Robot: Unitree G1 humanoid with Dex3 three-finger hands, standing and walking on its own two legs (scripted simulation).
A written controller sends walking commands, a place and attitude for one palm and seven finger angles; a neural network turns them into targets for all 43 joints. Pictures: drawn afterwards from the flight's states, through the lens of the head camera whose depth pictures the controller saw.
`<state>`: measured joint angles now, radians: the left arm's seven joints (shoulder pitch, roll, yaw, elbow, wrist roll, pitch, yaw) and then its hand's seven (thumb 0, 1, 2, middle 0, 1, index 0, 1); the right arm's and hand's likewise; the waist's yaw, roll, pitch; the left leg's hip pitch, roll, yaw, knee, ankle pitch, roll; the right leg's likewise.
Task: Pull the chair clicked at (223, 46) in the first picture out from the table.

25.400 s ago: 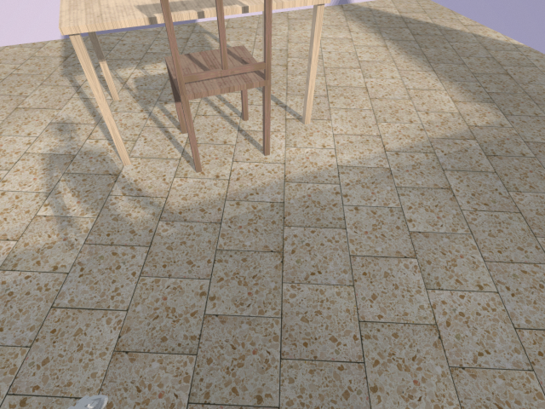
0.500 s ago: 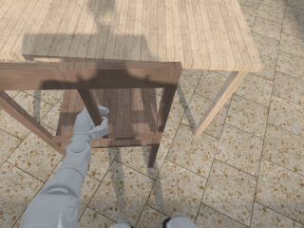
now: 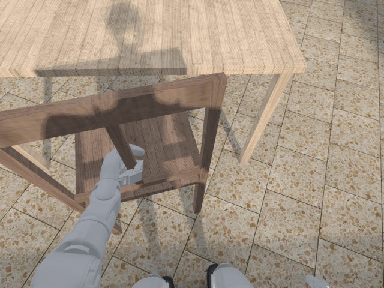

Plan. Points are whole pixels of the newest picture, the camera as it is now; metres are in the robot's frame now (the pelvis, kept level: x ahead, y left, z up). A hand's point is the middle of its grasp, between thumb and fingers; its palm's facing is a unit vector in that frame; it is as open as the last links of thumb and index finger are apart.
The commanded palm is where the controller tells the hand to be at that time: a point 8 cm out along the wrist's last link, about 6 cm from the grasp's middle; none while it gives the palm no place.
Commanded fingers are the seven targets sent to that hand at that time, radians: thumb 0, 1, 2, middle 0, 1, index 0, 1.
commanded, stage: step backward, pulling the chair out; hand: left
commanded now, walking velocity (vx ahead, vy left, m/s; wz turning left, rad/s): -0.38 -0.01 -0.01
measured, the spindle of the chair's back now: (128, 158) +0.41 +0.14 -0.05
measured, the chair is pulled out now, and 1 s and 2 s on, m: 0.12 0.25 0.30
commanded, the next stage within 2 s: none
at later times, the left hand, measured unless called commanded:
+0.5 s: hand (142, 214) +0.27 +0.10 -0.06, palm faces -0.08 -0.98 -0.15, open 5.4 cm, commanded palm +0.28 +0.16 -0.05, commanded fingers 0.00 0.90 0.90 -0.50 -1.45 -0.50 -1.45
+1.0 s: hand (138, 228) +0.24 +0.11 -0.06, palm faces -0.05 -0.97 -0.22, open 5.6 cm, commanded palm +0.25 +0.16 -0.05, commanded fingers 0.00 0.90 0.90 -0.50 -1.45 -0.50 -1.45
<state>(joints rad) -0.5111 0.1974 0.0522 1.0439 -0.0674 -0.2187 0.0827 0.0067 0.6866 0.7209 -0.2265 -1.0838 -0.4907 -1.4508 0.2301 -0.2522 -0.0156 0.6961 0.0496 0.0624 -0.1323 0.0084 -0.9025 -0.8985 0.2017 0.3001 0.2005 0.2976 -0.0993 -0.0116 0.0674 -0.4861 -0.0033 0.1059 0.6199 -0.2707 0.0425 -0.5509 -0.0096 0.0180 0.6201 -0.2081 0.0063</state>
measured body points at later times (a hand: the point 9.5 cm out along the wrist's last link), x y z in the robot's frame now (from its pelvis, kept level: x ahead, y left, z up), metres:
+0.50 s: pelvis -0.08 +0.02 +0.00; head +0.00 +0.00 +0.44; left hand +0.27 +0.15 -0.05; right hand +0.01 -0.26 -0.13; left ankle -0.10 +0.15 -0.72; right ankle +0.04 -0.12 -0.72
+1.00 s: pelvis -0.11 +0.00 -0.02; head -0.05 -0.03 +0.43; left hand +0.24 +0.16 -0.05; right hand -0.06 -0.26 -0.16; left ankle -0.10 +0.15 -0.72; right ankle +0.04 -0.12 -0.72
